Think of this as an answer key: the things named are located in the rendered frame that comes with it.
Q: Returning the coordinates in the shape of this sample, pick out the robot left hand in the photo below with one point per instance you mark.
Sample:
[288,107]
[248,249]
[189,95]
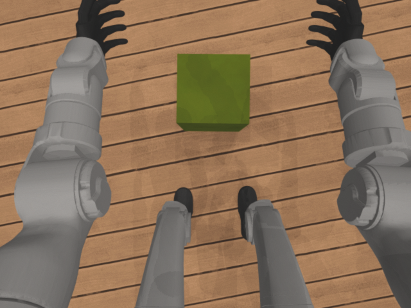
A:
[90,22]

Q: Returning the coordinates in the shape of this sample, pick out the right robot upper arm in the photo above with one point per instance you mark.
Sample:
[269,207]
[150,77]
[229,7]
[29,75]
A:
[377,200]

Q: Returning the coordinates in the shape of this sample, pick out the robot left forearm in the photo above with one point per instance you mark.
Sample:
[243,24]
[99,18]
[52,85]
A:
[73,107]

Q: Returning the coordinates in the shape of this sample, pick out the robot right hand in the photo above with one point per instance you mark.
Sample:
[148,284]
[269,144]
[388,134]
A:
[348,24]

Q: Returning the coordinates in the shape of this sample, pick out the right robot thigh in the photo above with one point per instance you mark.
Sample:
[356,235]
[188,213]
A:
[281,283]

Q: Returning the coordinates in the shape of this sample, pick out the left robot upper arm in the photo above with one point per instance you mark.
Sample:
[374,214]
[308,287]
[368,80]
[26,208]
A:
[58,201]

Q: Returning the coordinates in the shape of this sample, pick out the robot right forearm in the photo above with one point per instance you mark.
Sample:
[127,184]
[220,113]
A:
[369,107]

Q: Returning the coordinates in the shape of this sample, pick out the robot right foot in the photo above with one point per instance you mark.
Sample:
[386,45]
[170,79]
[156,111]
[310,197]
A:
[246,196]

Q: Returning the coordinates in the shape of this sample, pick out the carton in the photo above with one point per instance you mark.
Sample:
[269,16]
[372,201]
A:
[213,92]

